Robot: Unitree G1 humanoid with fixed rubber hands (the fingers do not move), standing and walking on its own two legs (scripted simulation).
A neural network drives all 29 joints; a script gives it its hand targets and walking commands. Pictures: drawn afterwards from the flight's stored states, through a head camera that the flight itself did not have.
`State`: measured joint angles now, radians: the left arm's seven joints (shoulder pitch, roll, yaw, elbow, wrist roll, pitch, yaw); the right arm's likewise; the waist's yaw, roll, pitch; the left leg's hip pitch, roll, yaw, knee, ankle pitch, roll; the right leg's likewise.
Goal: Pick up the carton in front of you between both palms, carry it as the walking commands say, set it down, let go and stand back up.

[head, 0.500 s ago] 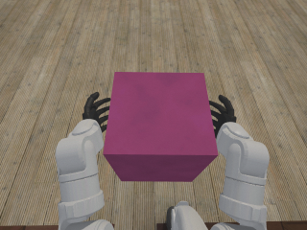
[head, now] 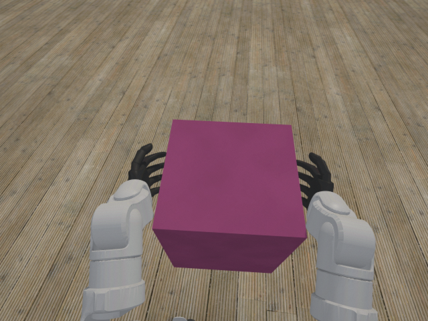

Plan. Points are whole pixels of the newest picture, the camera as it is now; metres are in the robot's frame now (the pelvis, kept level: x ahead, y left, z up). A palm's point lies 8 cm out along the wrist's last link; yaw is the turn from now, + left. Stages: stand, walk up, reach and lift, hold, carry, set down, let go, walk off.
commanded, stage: carry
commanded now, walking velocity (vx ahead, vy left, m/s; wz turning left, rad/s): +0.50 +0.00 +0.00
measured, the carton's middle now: (226, 203) +0.36 +0.01 +0.03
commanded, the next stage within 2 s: none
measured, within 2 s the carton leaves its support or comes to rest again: neither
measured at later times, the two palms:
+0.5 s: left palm (184, 92) +0.62 +0.13 +0.10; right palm (309, 101) +0.61 -0.17 +0.10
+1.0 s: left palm (187, 52) +0.84 +0.16 +0.09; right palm (287, 55) +0.84 -0.14 +0.09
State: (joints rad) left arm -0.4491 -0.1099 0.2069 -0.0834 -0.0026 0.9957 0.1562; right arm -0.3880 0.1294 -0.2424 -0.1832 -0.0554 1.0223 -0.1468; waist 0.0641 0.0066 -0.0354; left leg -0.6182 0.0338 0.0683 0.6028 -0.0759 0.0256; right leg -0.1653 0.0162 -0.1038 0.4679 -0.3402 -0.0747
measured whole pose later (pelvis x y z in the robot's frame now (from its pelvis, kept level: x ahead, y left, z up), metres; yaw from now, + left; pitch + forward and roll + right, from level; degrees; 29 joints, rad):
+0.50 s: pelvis +0.28 -0.01 -0.01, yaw -1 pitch +5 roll +1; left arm -0.45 -0.12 0.26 -0.10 0.04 1.05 0.15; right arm -0.46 0.12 -0.23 -0.06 -0.01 1.04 -0.16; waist -0.04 -0.01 -0.06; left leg -0.13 0.01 0.10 0.48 -0.42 0.01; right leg -0.50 -0.03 -0.12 0.46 -0.06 -0.04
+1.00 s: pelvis +0.58 +0.01 -0.01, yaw -2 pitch +4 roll +1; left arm -0.09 -0.13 0.11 -0.43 0.02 1.16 0.15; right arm -0.10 0.13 -0.07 -0.41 -0.03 1.15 -0.14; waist 0.00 -0.04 -0.13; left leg -0.43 0.02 0.21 0.49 -0.13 0.08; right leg -0.20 -0.06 -0.06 0.82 -0.48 0.01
